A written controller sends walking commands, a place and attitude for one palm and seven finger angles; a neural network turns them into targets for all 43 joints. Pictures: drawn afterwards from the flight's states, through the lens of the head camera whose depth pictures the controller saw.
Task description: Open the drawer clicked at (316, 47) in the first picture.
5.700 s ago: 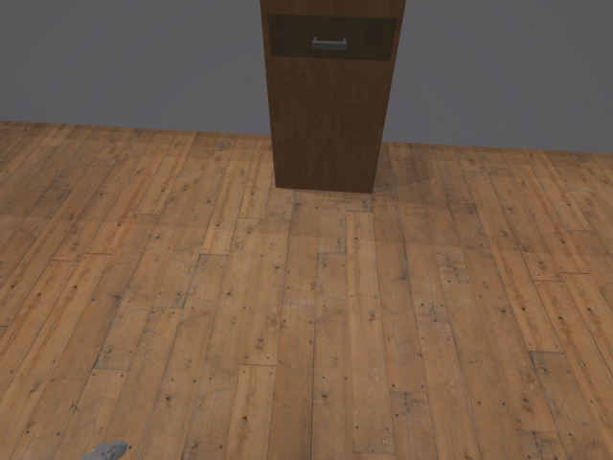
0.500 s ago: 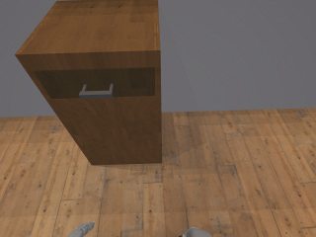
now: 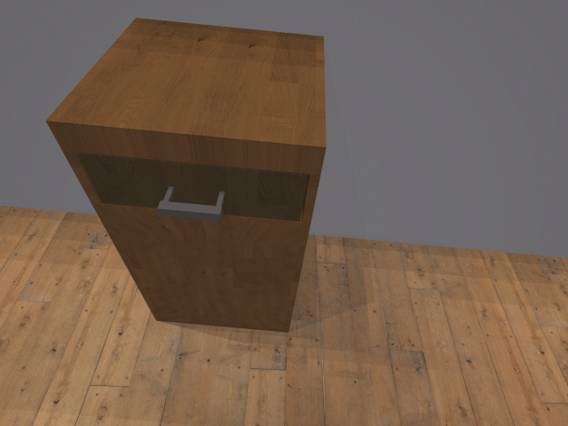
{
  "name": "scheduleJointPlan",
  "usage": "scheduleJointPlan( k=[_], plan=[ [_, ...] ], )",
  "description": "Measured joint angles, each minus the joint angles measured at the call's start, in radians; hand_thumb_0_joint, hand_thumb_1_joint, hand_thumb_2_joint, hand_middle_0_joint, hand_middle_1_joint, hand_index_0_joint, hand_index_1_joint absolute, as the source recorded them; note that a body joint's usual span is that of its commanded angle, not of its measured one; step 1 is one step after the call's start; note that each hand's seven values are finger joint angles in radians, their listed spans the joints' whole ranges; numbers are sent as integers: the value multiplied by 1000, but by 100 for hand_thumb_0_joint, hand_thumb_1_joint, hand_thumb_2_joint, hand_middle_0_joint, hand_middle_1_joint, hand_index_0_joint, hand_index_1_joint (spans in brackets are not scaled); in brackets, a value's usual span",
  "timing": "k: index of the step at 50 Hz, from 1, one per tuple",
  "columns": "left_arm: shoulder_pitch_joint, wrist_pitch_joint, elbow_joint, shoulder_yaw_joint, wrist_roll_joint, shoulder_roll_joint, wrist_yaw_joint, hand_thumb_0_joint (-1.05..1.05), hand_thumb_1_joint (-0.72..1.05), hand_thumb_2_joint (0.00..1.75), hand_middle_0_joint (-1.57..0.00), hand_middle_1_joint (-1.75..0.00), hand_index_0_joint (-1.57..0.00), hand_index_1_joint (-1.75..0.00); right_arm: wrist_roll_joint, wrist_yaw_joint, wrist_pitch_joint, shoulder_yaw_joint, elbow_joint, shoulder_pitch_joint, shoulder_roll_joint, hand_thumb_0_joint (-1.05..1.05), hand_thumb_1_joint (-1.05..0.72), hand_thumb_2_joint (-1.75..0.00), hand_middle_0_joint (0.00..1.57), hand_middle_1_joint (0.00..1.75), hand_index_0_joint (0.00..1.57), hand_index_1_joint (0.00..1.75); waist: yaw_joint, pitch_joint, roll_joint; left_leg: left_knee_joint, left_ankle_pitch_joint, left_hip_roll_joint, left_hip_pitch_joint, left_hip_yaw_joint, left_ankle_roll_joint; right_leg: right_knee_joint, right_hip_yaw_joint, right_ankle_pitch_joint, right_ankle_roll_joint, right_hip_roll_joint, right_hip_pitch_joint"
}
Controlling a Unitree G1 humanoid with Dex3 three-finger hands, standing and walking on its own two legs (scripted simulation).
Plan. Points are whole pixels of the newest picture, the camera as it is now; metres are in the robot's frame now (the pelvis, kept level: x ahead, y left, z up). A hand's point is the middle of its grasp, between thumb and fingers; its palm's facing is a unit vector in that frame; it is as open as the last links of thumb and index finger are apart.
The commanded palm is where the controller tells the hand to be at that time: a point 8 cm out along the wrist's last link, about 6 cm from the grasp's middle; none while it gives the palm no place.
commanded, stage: come to a stop and stand still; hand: left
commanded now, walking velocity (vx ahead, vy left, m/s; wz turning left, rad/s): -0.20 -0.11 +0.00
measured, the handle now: (193, 202) +0.50 +0.23 -0.05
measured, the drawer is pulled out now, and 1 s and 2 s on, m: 0.00 0.00 0.00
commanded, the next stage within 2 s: look again from close up in 1.18 s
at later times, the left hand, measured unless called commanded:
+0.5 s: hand out of the picture +0.00 +0.12 -0.15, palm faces +0.06 -0.96 -0.27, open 7.3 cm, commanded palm none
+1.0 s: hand out of the picture -0.03 +0.17 -0.18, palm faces +0.06 -0.98 -0.18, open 7.4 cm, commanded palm none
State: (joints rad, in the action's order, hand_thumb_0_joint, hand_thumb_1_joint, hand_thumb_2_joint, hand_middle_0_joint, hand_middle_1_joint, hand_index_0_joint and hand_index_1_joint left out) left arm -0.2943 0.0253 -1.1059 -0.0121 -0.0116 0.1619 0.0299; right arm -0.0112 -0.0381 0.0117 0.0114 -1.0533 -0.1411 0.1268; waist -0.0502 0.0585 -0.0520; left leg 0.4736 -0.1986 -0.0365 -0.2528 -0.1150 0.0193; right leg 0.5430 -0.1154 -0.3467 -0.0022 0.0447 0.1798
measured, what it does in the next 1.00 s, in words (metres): steps on the spot: right foot, then left foot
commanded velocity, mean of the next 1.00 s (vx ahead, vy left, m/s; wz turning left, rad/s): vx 0.02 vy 0.06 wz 0.00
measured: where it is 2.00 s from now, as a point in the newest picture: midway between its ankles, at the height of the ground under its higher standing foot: outside the picture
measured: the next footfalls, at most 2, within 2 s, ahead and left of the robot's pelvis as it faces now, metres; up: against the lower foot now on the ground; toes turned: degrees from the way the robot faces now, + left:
right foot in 0.24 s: +0.00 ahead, -0.16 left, +0.00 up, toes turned -3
left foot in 0.74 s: -0.02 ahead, +0.11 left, +0.00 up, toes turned +3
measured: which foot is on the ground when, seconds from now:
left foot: down 0.00-0.28, up 0.30-0.72, down 0.74-1.00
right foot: up 0.00-0.22, down 0.24-1.00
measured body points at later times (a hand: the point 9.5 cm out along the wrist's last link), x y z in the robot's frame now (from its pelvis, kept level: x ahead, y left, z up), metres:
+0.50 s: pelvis -0.02 -0.07 +0.01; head +0.00 -0.10 +0.46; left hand +0.00 +0.17 -0.13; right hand -0.01 -0.31 -0.16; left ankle -0.05 +0.09 -0.68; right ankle -0.04 -0.16 -0.74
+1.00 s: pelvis -0.03 +0.00 +0.00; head -0.02 +0.01 +0.45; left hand -0.04 +0.23 -0.16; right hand +0.04 -0.23 -0.14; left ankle -0.06 +0.11 -0.74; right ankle -0.04 -0.16 -0.74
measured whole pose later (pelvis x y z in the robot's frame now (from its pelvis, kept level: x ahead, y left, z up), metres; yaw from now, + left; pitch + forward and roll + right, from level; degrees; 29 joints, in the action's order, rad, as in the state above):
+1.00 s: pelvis -0.03 +0.00 +0.00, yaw +1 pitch -1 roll +0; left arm -0.25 0.02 -1.13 0.00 -0.02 0.18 0.02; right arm -0.01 -0.03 0.01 0.01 -1.08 -0.18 0.16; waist -0.04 0.03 -0.03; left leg 0.44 -0.28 -0.02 -0.14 -0.06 0.00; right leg 0.43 -0.05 -0.24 -0.06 0.08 0.17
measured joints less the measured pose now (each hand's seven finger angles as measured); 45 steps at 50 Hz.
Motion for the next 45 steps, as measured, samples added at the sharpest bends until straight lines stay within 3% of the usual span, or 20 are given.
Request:
scheduleJointPlan(
  k=[3, 7, 9, 13, 17, 22, 28, 33, 37, 41, 45],
  plan=[
    [15, 20, 24, -11, -5, 5, -3, 0, 92, 90, -20, -30, -20, -30, -3, -10, -10, 12, 24, 26, -2, 0, -92, -90, 20, 30, 21, 30, 9, 24, 13, -14, 17, -4, -13, -9, 2, 210, 52, -129, -6, -9, 95],
    [43, 29, 60, -32, -7, 23, -1, 0, 91, 90, -20, -30, -20, -30, -11, -8, -27, 26, 38, 43, 17, 0, -92, -90, 20, 30, 21, 30, 22, 43, 39, -11, 35, -24, -40, -8, -12, 365, 87, -159, -15, -16, 175],
    [54, 27, 76, -37, -7, 32, -1, 0, 91, 90, -20, -30, -19, -30, -15, -3, -33, 32, 36, 37, 30, 0, -92, -90, 20, 30, 21, 30, 28, 40, 52, -3, 39, -33, -52, -3, -24, 317, 86, -145, -13, -8, 165],
    [55, -8, 82, -31, -12, 44, 3, 0, 91, 90, -20, -30, -19, -30, -7, 14, -42, 40, 14, 2, 54, 0, -91, -90, 20, 30, 21, 30, 35, 10, 65, 64, 9, -39, -88, 13, -53, 52, 80, -1, -6, 8, 67],
    [38, -14, 68, -10, -16, 15, -4, 0, 91, 90, -20, -30, -19, -30, -9, 31, -67, 40, -18, -50, 77, 0, -91, -90, 20, 30, 20, 29, 36, -31, 88, 149, -146, -17, -87, 76, -38, 1, 67, 21, 25, -9, 28],
    [35, -21, 68, -1, -15, -16, -6, 0, 92, 90, -20, -30, -20, -30, -8, 35, -61, 42, -24, -98, 94, 1, -91, -90, 19, 30, 20, 29, 37, -37, 76, 303, -163, 16, -99, 97, -45, -94, 69, 76, 36, -1, -5],
    [46, -27, 78, -14, -16, -15, 8, 1, 93, 90, -21, -30, -20, -30, -8, 27, -81, 48, -16, -107, 114, 1, -91, -90, 19, 30, 20, 29, 28, -2, 73, 414, -210, 29, -112, 101, -68, -103, 48, 86, 32, 21, -1],
    [39, -14, 67, -20, -22, 6, 6, 0, 92, 90, -20, -30, -20, -30, -1, 26, -69, 44, 5, -76, 108, 1, -91, -90, 19, 30, 20, 29, 16, 12, 57, 249, -201, 21, -52, 91, -61, -84, 49, 85, 13, 39, 22],
    [26, 0, 46, -21, -12, 19, 2, 0, 91, 90, -20, -30, -20, -30, -3, 25, -32, 29, 21, -66, 103, 1, -91, -90, 19, 30, 20, 29, 19, -5, 79, -5, -57, -10, 60, 89, -42, -12, 36, 50, -14, 17, 58],
    [39, 9, 19, -22, -8, 43, 4, 0, 91, 90, -20, -30, -20, -30, -7, 18, -23, 8, -5, -46, 53, 1, -91, -90, 19, 30, 20, 29, 3, -8, 30, 22, -108, 5, 67, 74, -41, -12, 52, 51, -32, 33, 43],
    [43, 2, -5, -6, -6, 35, -2, 0, 91, 90, -20, -30, -19, -30, -3, 8, -16, 0, -17, -36, 37, 0, -93, -90, 20, 30, 21, 29, 2, -21, 26, -6, -93, 6, 90, 65, -31, -70, 59, 79, -43, 32, 9]
  ],
)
